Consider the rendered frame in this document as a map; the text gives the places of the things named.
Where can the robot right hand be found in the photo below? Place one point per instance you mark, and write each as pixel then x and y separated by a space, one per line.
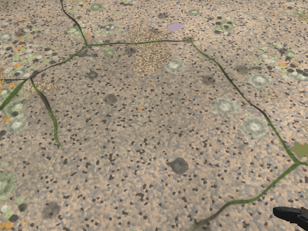
pixel 293 215

